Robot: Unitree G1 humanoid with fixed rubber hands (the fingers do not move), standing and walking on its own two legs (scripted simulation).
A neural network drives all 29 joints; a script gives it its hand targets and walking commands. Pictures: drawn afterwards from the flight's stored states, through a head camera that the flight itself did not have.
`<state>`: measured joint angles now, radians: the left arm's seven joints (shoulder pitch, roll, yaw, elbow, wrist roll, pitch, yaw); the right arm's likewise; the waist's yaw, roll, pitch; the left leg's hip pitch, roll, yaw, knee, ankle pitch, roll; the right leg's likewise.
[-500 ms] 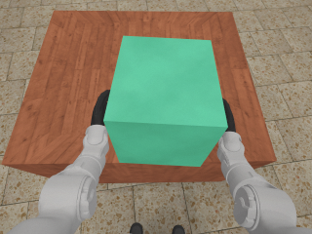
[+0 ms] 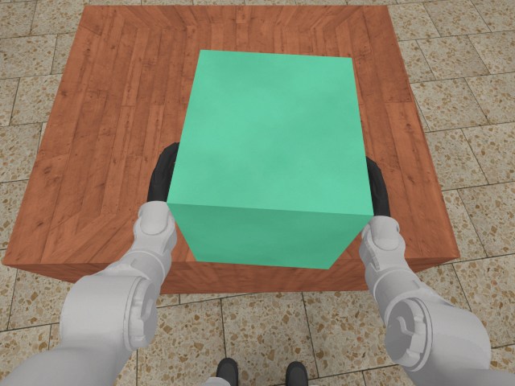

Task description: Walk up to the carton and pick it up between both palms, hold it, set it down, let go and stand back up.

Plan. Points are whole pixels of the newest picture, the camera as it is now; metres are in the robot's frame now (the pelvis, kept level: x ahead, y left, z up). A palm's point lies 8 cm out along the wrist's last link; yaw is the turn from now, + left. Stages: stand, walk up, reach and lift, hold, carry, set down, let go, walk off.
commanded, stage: set down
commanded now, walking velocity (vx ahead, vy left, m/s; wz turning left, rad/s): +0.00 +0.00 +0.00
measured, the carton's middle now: (268, 166) +0.47 +0.00 -0.05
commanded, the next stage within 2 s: none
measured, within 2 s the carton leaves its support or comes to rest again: rests again in 0.44 s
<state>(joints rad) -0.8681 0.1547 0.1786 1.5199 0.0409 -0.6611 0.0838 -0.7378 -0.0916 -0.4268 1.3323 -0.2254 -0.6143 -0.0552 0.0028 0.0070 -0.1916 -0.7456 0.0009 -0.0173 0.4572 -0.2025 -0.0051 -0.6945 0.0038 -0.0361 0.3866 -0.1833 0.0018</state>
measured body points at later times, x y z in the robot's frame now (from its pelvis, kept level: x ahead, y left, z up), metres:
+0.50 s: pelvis -0.01 +0.00 +0.00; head +0.15 +0.02 +0.42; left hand +0.43 +0.18 -0.04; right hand +0.41 -0.17 -0.04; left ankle -0.03 +0.11 -0.73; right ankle -0.03 -0.12 -0.73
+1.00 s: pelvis -0.01 +0.01 -0.01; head +0.16 +0.02 +0.41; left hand +0.43 +0.18 -0.05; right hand +0.41 -0.17 -0.05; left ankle -0.03 +0.11 -0.73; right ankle -0.03 -0.12 -0.73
